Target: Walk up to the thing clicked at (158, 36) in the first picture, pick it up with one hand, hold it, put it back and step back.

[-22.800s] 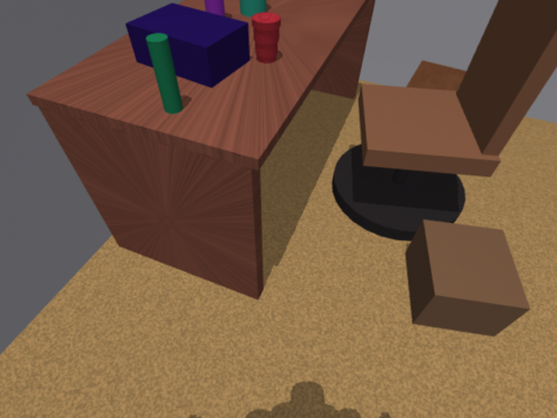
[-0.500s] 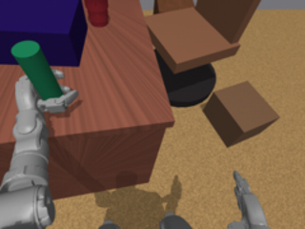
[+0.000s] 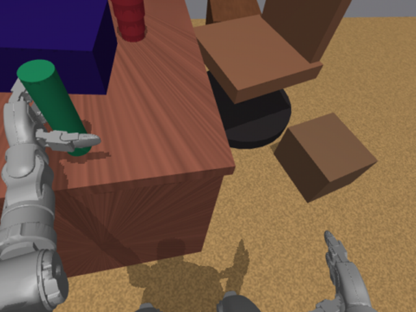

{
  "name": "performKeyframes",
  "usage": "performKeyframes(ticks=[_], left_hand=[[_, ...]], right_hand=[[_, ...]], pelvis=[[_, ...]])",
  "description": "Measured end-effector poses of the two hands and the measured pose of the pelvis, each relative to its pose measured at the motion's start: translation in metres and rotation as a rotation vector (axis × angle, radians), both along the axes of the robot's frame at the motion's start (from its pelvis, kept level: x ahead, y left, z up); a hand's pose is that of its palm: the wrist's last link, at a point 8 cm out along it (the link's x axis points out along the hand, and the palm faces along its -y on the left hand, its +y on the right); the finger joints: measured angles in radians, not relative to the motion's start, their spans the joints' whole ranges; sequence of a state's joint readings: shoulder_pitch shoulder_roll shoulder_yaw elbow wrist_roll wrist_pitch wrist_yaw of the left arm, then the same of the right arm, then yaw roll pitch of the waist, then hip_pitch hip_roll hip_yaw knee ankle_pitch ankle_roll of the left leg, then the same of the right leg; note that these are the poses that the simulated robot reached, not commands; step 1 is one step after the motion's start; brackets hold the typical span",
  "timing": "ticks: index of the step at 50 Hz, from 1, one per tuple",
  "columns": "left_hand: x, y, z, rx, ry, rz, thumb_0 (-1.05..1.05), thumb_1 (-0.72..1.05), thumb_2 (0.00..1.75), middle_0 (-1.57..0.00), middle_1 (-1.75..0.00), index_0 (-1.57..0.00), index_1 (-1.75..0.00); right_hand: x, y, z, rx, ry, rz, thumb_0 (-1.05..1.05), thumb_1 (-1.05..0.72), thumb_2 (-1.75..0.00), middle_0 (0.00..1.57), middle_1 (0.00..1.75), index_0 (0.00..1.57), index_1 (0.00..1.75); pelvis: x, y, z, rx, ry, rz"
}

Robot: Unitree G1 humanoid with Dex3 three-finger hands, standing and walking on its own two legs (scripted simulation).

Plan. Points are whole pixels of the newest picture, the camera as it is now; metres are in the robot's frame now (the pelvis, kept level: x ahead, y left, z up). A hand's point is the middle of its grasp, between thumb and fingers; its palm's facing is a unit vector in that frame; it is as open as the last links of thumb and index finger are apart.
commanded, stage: withdraw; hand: left
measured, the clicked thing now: (61, 115) +0.47 +0.21 +0.11
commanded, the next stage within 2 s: rise in 0.16 s
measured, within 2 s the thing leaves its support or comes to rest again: neither
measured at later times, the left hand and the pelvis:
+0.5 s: hand out of the picture +0.46 +0.31 +0.18, palm faces +0.29 -0.93 -0.22, open 17.4 cm; pelvis +0.01 +0.01 +0.03, yaw +0 degrees
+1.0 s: hand out of the picture +0.25 +0.27 +0.18, palm faces +0.39 -0.84 -0.38, open 17.5 cm; pelvis +0.02 +0.00 +0.04, yaw +2 degrees
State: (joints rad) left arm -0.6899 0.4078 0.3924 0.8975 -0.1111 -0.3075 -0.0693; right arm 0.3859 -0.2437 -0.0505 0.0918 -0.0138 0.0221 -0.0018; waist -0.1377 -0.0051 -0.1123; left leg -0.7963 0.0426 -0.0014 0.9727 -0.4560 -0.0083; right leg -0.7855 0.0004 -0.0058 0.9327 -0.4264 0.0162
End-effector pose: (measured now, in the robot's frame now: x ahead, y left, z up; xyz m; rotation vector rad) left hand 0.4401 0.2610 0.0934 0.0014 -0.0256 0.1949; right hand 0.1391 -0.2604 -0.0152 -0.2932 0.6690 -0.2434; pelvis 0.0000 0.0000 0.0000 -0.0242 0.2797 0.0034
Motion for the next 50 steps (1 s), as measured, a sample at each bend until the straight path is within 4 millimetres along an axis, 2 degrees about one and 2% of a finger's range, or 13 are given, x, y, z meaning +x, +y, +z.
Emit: performKeyframes(ticks=[8,11,15,18,22,25,30,34,37,44,50], left_hand=[[0.007,0.040,0.066,0.030,-0.047,0.051,-0.01,-0.44,0.19,-0.21,-0.21,-0.21,-0.21],[0.008,0.052,0.083,0.031,-0.024,0.036,-0.01,-0.47,0.16,-0.18,-0.18,-0.18,-0.18],[0.006,0.059,0.094,0.031,0.020,-0.001,-0.01,-0.50,0.14,-0.15,-0.16,-0.15,-0.15],[0.002,0.065,0.096,0.123,0.085,0.010,-0.01,-0.53,0.12,-0.12,-0.13,-0.13,-0.13],[-0.009,0.076,0.095,0.174,0.134,0.057,-0.01,-0.55,0.09,-0.10,-0.10,-0.10,-0.10],[-0.021,0.091,0.098,0.196,0.128,0.118,-0.01,-0.56,0.08,-0.09,-0.08,-0.09,-0.09],[-0.053,0.120,0.105,0.239,0.107,0.224,-0.02,-0.56,0.07,-0.07,-0.06,-0.07,-0.07],[-0.084,0.124,0.102,0.297,0.110,0.257,-0.01,-0.56,0.07,-0.06,-0.05,-0.05,-0.06],[-0.109,0.111,0.095,0.336,0.108,0.243,-0.02,-0.56,0.06,-0.06,-0.04,-0.04,-0.06],[-0.178,0.060,0.090,0.378,0.028,0.169,-0.02,-0.55,0.05,-0.06,-0.04,-0.05,-0.05],[-0.235,0.047,0.105,0.425,-0.028,0.205,-0.02,-0.54,0.04,-0.06,-0.05,-0.06,-0.05]], right_hand=[[-0.001,-0.002,0.000,0.018,0.019,-0.036,-0.01,0.51,-0.06,0.06,0.05,0.06,0.05],[0.001,0.002,-0.005,0.040,0.030,-0.034,-0.01,0.51,-0.06,0.06,0.05,0.06,0.05],[0.005,0.011,-0.009,0.070,0.032,-0.021,-0.01,0.52,-0.06,0.06,0.05,0.06,0.05],[0.006,0.014,-0.008,0.087,0.029,-0.016,-0.01,0.53,-0.06,0.06,0.06,0.06,0.05],[0.006,0.012,-0.005,0.094,0.028,-0.019,-0.01,0.54,-0.06,0.06,0.06,0.06,0.05],[0.004,0.008,-0.002,0.090,0.036,-0.023,-0.01,0.55,-0.06,0.06,0.06,0.06,0.05],[0.000,0.005,-0.004,0.095,0.067,-0.018,-0.01,0.54,-0.06,0.06,0.06,0.06,0.05],[0.005,0.010,-0.011,0.117,0.087,0.008,-0.01,0.55,-0.06,0.06,0.06,0.06,0.05],[0.014,0.014,-0.013,0.130,0.065,0.029,-0.02,0.55,-0.06,0.06,0.06,0.06,0.05],[0.031,0.009,-0.004,0.131,-0.009,0.007,-0.02,0.54,-0.06,0.06,0.06,0.06,0.06],[0.030,0.000,-0.002,0.115,0.003,-0.012,-0.01,0.53,-0.06,0.06,0.06,0.06,0.06]], pelvis=[[0.005,0.001,0.010,-0.001,-0.033,0.001],[0.007,0.002,0.014,-0.002,-0.040,0.002],[0.010,0.005,0.018,-0.002,-0.045,0.003],[0.012,0.008,0.021,0.000,-0.058,-0.001],[0.013,0.009,0.025,0.003,-0.078,-0.003],[0.013,0.008,0.028,0.004,-0.090,-0.004],[0.013,0.005,0.030,0.006,-0.108,0.001],[0.013,0.005,0.032,0.004,-0.122,0.009],[0.014,0.005,0.034,0.005,-0.139,0.014],[0.018,0.004,0.037,0.016,-0.191,0.019],[0.017,-0.003,0.038,0.024,-0.219,0.028]])
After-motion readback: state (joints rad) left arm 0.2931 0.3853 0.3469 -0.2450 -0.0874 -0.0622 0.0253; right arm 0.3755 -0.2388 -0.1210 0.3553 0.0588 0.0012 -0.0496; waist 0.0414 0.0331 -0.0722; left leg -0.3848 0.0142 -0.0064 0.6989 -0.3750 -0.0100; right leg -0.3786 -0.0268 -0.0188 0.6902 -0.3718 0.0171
